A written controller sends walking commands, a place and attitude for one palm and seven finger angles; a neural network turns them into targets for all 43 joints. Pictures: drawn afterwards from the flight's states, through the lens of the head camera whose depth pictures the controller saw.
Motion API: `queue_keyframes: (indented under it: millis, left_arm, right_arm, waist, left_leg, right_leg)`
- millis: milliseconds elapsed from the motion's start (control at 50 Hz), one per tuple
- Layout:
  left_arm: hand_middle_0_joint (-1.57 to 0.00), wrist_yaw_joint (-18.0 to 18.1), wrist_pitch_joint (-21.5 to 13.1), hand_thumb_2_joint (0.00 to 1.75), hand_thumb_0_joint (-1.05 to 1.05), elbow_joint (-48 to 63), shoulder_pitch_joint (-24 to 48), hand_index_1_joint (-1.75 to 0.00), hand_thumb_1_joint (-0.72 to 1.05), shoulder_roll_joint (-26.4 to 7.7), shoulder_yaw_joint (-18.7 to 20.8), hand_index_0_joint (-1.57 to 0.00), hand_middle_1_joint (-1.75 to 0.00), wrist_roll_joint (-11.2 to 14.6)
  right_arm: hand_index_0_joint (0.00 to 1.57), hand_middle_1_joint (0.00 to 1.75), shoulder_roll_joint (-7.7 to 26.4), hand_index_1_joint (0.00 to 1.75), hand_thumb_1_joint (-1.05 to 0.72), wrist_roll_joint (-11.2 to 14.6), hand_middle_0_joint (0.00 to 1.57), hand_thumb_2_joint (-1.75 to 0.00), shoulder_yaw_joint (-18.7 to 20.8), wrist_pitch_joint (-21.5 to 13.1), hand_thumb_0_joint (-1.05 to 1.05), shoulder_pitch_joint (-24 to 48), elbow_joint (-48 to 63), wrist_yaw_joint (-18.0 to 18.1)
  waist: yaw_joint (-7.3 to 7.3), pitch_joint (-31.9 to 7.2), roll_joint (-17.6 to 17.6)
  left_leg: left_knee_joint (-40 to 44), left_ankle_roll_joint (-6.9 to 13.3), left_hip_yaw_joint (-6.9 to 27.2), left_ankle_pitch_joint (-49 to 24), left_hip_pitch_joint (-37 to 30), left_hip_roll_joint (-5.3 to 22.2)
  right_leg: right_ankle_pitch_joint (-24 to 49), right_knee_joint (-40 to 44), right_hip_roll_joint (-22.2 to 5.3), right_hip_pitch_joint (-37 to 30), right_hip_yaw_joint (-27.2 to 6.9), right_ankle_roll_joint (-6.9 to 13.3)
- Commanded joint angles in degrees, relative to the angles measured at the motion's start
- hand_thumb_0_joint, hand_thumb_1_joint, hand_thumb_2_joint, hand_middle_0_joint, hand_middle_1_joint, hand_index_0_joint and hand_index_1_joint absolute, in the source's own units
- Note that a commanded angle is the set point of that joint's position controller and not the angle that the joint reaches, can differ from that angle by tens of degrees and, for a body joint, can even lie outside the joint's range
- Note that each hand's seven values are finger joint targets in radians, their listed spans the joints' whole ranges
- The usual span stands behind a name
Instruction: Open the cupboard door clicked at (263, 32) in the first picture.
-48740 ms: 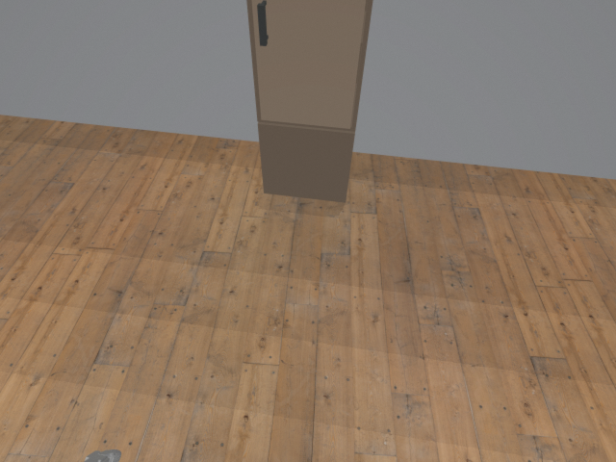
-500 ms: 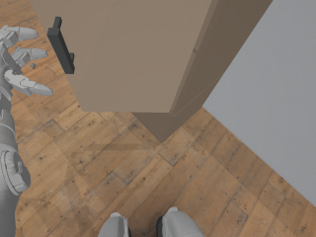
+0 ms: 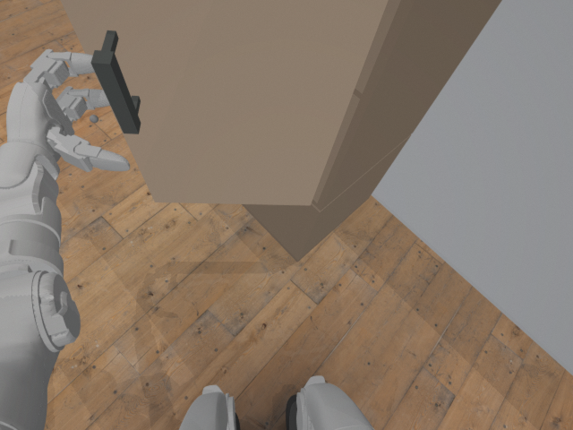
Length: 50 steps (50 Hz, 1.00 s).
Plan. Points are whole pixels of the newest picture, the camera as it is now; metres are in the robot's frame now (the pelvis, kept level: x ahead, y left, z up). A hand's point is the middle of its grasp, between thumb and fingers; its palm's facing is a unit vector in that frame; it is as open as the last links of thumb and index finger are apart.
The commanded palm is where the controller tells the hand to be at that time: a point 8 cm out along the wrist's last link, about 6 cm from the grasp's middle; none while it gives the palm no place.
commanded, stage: slide the fingers in behind the handle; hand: left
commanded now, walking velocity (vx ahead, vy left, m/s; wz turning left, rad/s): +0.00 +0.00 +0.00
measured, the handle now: (121, 85) +0.55 +0.19 +0.09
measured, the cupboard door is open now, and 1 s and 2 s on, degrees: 49 48 51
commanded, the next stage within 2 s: close the thumb around the handle in 0.80 s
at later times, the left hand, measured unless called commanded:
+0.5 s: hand (113, 121) +0.50 +0.19 +0.08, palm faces -0.03 -1.00 +0.00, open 14.0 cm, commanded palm +0.48 +0.23 +0.08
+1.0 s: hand (120, 120) +0.50 +0.18 +0.08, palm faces -0.03 -1.00 -0.01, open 13.8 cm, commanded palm +0.48 +0.22 +0.08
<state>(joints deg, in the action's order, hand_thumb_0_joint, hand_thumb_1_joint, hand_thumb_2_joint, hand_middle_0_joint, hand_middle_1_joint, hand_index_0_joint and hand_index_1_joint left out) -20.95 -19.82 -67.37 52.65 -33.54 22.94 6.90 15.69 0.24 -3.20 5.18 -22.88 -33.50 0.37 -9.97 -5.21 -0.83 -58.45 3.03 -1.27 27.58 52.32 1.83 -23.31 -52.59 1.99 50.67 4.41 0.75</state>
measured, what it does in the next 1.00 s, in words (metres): stands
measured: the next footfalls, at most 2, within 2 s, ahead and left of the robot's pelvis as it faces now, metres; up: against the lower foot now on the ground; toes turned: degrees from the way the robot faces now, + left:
none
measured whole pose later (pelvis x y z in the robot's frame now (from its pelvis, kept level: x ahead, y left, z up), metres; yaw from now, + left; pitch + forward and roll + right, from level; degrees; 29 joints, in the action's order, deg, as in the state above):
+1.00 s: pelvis -0.01 -0.01 +0.00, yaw +0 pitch +21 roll -3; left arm -16.6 -21.4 -67.0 52.8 -29.5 20.7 6.4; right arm 16.0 0.0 -2.4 3.9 -23.6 -34.4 0.0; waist -9.7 -5.4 -1.2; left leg -58.5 2.6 -1.4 26.9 52.3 1.6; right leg -23.2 -53.8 1.8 51.2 4.2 1.3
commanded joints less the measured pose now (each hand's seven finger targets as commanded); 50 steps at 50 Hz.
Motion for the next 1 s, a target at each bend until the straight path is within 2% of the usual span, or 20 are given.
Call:
queue_keyframes:
  millis: [0,40,80,160,200,280,340,360,420,560,600,620,700,760,780,860,880,940,960,980]
  left_arm:
    - [-0.3,0.52,-4.26,0.3,0.0,13.09,25.29,-1.2,-0.5,-14.49,1.47,-0.3,-1.2,0.62]
    - [-0.3,0.59,-4.59,0.3,0.0,14.05,25.91,-1.2,-0.5,-10.65,-0.7,-0.3,-1.2,1.25]
    - [-0.3,0.8,-3.92,0.3,0.0,10.95,24.53,-1.2,-0.5,-12.34,0.57,-0.3,-1.2,1.06]
    - [-0.3,1.32,-4.27,0.3,0.0,12.6,25.87,-1.2,-0.5,-13.88,1.6,-0.3,-1.2,0.78]
    - [-0.3,1.29,-4.67,0.3,0.0,14.23,24.4,-1.2,-0.5,-9.68,-1.33,-0.3,-1.2,0.7]
    - [-0.3,1.87,-4.51,0.3,0.0,13.65,24.07,-1.2,-0.5,-9.89,-0.51,-0.3,-1.2,1.31]
    - [-0.3,2.89,-5.0,0.3,0.0,15.65,25.3,-1.2,-0.5,-7.59,-1.7,-0.3,-1.2,1.54]
    - [-0.3,3.44,-5.24,0.3,0.0,15.84,25.04,-1.2,-0.5,-9.42,-0.36,-0.3,-1.2,0.99]
    - [-0.3,4.55,-5.0,0.3,0.0,13.68,25.47,-1.2,-0.5,-6.89,-2.63,-0.3,-1.2,0.28]
    - [-0.3,4.71,-6.08,0.3,0.0,14.31,25.14,-1.2,-0.5,-6.53,-2.43,-0.3,-1.2,0.24]
    - [-0.3,4.66,-5.58,0.3,0.0,12.71,23.89,-1.2,-0.5,-4.92,-3.13,-0.3,-1.2,0.67]
    - [-0.3,4.98,-5.28,0.3,0.0,11.32,22.72,-1.2,-0.5,-7.96,-0.55,-0.3,-1.2,0.56]
    - [-0.3,5.43,-5.45,0.3,0.0,11.23,25.83,-1.2,-0.5,-7.4,-2.07,-0.3,-1.2,-0.41]
    - [-0.3,5.36,-5.61,0.3,0.0,9.65,26.21,-1.2,-0.5,-10.86,0.07,-0.3,-1.2,-0.9]
    - [-0.3,5.07,-5.48,0.3,0.0,9.83,27.02,-1.2,-0.5,-8.27,-2.2,-0.3,-1.2,-0.82]
    - [-0.3,4.28,-5.65,0.3,0.0,11.59,26.09,-1.2,-0.5,-9.38,-0.8,-0.3,-1.2,-0.17]
    - [-0.3,4.07,-5.42,0.3,0.0,11.46,26.57,-1.2,-0.5,-7.9,-2.03,-0.3,-1.2,0.14]
    - [-0.31,4.13,-5.51,0.37,0.0,12.82,25.89,-1.22,-0.33,-7.62,-1.53,-0.31,-1.22,0.65]
    - [-0.32,4.34,-5.62,0.4,0.0,13.54,25.94,-1.22,-0.28,-10.22,0.23,-0.32,-1.22,0.47]
    - [-0.32,4.31,-5.26,0.42,0.0,11.88,24.85,-1.23,-0.22,-9.8,-0.21,-0.32,-1.23,0.36]
  right_arm:
    - [0.2,0.3,11.04,0.3,-0.9,-0.13,0.2,-0.9,4.24,-0.87,0.0,-10.39,1.99,0.9]
    - [0.2,0.3,10.66,0.3,-0.9,-0.13,0.2,-0.9,4.39,-1.1,0.0,-10.32,2.0,0.73]
    - [0.2,0.3,11.1,0.3,-0.9,-0.11,0.2,-0.9,4.35,-0.94,0.0,-10.56,1.47,0.76]
    - [0.2,0.3,11.01,0.3,-0.9,-0.24,0.2,-0.9,4.33,-1.18,0.0,-10.74,1.6,0.75]
    - [0.2,0.3,10.47,0.3,-0.9,-0.23,0.2,-0.9,4.46,-1.31,0.0,-10.27,2.01,0.37]
    - [0.2,0.3,10.69,0.3,-0.9,-0.17,0.2,-0.9,4.67,-1.03,0.0,-10.51,1.71,0.28]
    - [0.2,0.3,10.37,0.3,-0.9,-0.21,0.2,-0.9,4.79,-1.43,0.0,-10.21,1.94,0.12]
    - [0.2,0.3,10.57,0.3,-0.9,-0.28,0.2,-0.9,4.96,-1.32,0.0,-10.28,1.62,0.1]
    - [0.2,0.3,10.44,0.3,-0.9,-0.23,0.2,-0.9,4.78,-1.45,0.0,-9.89,1.62,-0.1]
    - [0.2,0.3,10.26,0.3,-0.9,-0.34,0.2,-0.9,4.86,-1.72,0.0,-9.89,1.35,-0.09]
    - [0.2,0.3,10.23,0.3,-0.9,-0.24,0.2,-0.9,4.82,-1.71,0.0,-9.53,1.49,-0.32]
    - [0.2,0.3,10.64,0.3,-0.9,-0.26,0.2,-0.9,4.81,-1.57,0.0,-9.6,1.67,-0.11]
    - [0.2,0.3,10.27,0.3,-0.9,-0.21,0.2,-0.9,4.35,-1.79,0.0,-9.16,1.9,0.22]
    - [0.2,0.3,10.68,0.3,-0.9,-0.19,0.2,-0.9,4.33,-2.03,0.0,-9.43,1.78,0.64]
    - [0.2,0.3,10.37,0.3,-0.9,-0.14,0.2,-0.9,4.17,-2.12,0.0,-9.39,1.83,0.62]
    - [0.2,0.3,10.61,0.3,-0.9,-0.25,0.2,-0.9,4.53,-2.37,0.0,-9.73,1.85,0.59]
    - [0.2,0.3,10.41,0.3,-0.9,-0.22,0.2,-0.9,4.36,-2.38,0.0,-9.56,1.77,0.53]
    - [0.2,0.3,10.31,0.3,-0.9,-0.29,0.2,-0.9,4.47,-2.38,0.0,-9.77,2.11,0.51]
    - [0.2,0.3,10.6,0.3,-0.9,-0.26,0.2,-0.9,4.58,-2.27,0.0,-9.94,1.7,0.55]
    - [0.2,0.3,10.49,0.3,-0.9,-0.13,0.2,-0.9,4.48,-2.14,0.0,-9.9,1.7,0.51]
  waist:
    - [-0.6,-28.54,-8.82]
    - [-1.15,-27.92,-9.8]
    - [-1.1,-26.87,-7.19]
    - [-0.72,-28.01,-8.31]
    - [-0.46,-29.03,-10.84]
    - [-0.64,-27.68,-7.63]
    - [-0.52,-27.46,-9.83]
    - [-0.16,-28.81,-9.62]
    - [-1.04,-25.28,-8.52]
    - [-0.39,-28.49,-8.59]
    - [-0.62,-25.77,-6.35]
    - [0.1,-25.29,-4.72]
    - [-0.85,-23.94,-5.57]
    - [-0.86,-24.91,-5.0]
    - [-1.42,-24.51,-5.7]
    - [-0.44,-28.66,-7.08]
    - [-0.89,-27.71,-7.73]
    - [-0.57,-28.34,-7.67]
    - [-0.06,-29.4,-6.82]
    - [-0.2,-27.9,-6.62]
  left_leg:
    - [5.74,-1.68,5.07,-29.27,-23.7,0.11]
    - [5.67,-1.75,5.44,-30.49,-25.61,0.17]
    - [5.86,-1.64,5.27,-27.53,-23.15,0.18]
    - [6.0,-1.42,4.79,-27.32,-22.41,-0.13]
    - [5.91,-1.79,4.9,-29.45,-25.06,-0.1]
    - [6.13,-1.76,5.21,-29.29,-24.29,0.13]
    - [6.31,-1.89,5.3,-29.41,-25.91,0.05]
    - [6.16,-2.08,5.41,-29.8,-26.37,0.25]
    - [6.82,-2.1,5.47,-26.85,-24.56,0.11]
    - [6.26,-2.3,5.68,-30.62,-26.51,0.14]
    - [6.68,-2.07,5.41,-27.39,-24.67,0.03]
    - [6.77,-1.74,5.03,-25.21,-21.94,-0.29]
    - [6.83,-1.44,4.74,-22.06,-20.25,-0.55]
    - [6.42,-1.24,4.58,-20.79,-18.77,-0.68]
    - [6.55,-1.26,4.66,-21.01,-19.11,-0.73]
    - [5.9,-1.44,4.71,-23.67,-21.65,-0.61]
    - [6.02,-1.41,4.49,-23.1,-21.44,-0.65]
    - [5.85,-1.23,4.41,-24.62,-21.88,-0.75]
    - [5.84,-1.29,4.45,-24.87,-21.56,-0.61]
    - [6.09,-1.29,4.24,-24.28,-20.65,-0.73]
  right_leg:
    - [19.7,4.0,1.57,-9.48,-2.17,0.51]
    - [19.2,3.97,1.77,-7.64,-1.69,0.75]
    - [18.16,4.28,1.73,-8.26,-1.93,0.54]
    - [19.33,4.14,1.59,-10.05,-2.3,0.59]
    - [19.52,4.06,1.63,-8.8,-2.07,0.71]
    - [19.42,4.07,1.75,-9.0,-1.77,0.59]
    - [18.38,4.12,1.77,-7.83,-1.52,0.89]
    - [18.65,4.02,1.68,-7.78,-1.64,0.74]
    - [16.65,4.38,1.58,-6.8,-1.53,0.69]
    - [19.05,3.69,1.48,-7.93,-1.63,0.76]
    - [17.51,4.26,1.62,-7.69,-1.45,0.67]
    - [17.28,4.28,1.55,-9.51,-1.89,0.69]
    - [15.68,4.31,1.27,-8.7,-2.25,0.6]
    - [15.48,4.12,1.11,-9.48,-2.74,0.53]
    - [15.58,4.13,1.09,-8.99,-2.63,0.5]
    - [17.15,3.81,1.15,-9.61,-2.68,0.62]
    - [17.01,4.06,1.19,-9.38,-2.71,0.54]
    - [18.2,3.93,1.35,-9.97,-2.56,0.65]
    - [18.87,3.93,1.28,-11.07,-2.78,0.48]
    - [18.77,4.14,1.34,-11.37,-2.77,0.52]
